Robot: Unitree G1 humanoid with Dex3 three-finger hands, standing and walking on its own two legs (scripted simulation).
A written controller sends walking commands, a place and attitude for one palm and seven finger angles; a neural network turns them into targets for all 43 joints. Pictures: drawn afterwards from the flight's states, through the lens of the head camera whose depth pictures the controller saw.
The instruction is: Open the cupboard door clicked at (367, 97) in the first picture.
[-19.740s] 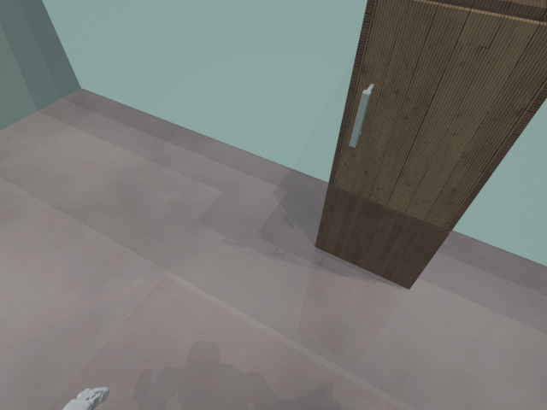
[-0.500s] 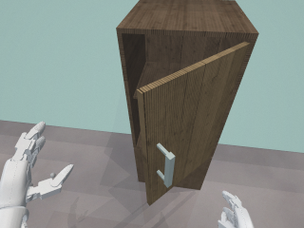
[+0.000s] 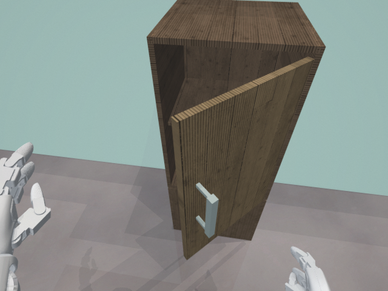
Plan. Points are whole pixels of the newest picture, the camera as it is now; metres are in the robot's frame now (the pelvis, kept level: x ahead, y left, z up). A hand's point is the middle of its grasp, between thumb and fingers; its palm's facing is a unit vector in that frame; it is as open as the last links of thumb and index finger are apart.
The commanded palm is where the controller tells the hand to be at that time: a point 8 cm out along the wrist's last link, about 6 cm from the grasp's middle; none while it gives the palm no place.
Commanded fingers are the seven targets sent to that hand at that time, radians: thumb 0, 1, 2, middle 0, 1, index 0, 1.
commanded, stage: draw the hand back to the body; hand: left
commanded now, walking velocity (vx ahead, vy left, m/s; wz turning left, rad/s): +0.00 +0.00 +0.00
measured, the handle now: (205, 211) +0.32 +0.02 -0.04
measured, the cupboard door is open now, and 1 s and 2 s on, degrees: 46 46 46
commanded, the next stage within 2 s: step back with the hand held close in 0.04 s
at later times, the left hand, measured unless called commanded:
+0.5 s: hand (55, 208) +0.19 +0.25 +0.15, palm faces +0.32 -0.81 -0.50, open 7.4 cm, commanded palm +0.13 +0.30 +0.17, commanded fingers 0.00 0.90 0.90 -0.20 -0.30 -0.20 -0.30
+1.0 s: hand out of the picture +0.08 +0.28 +0.16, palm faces +0.46 -0.75 -0.49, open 7.4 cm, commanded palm +0.01 +0.32 +0.17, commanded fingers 0.00 0.90 0.90 -0.20 -0.30 -0.20 -0.30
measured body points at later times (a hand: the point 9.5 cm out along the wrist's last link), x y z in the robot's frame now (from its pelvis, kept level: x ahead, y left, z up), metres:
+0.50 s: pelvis -0.02 +0.00 +0.00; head +0.00 -0.01 +0.45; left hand +0.17 +0.29 +0.18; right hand +0.16 -0.25 -0.08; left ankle +0.01 +0.10 -0.74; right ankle -0.04 -0.11 -0.74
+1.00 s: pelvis -0.12 +0.01 -0.01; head -0.10 +0.03 +0.44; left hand +0.05 +0.32 +0.19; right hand +0.06 -0.22 -0.09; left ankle +0.01 +0.10 -0.74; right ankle -0.04 -0.11 -0.74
